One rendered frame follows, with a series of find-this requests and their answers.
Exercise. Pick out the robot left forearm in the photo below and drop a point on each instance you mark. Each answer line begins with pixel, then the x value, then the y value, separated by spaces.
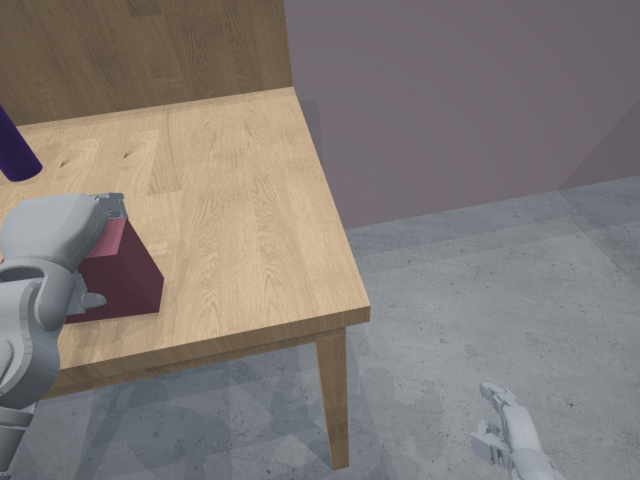
pixel 34 299

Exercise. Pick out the right robot hand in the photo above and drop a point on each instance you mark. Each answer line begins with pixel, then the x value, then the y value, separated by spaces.
pixel 494 440

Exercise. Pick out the sponge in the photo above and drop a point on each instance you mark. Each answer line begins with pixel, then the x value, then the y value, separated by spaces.
pixel 120 268

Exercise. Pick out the robot right forearm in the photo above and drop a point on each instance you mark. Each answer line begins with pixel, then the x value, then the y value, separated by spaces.
pixel 530 464

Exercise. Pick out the left robot hand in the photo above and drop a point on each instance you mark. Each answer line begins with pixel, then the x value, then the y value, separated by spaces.
pixel 62 229

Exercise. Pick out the table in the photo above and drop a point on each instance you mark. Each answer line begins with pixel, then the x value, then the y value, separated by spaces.
pixel 187 107

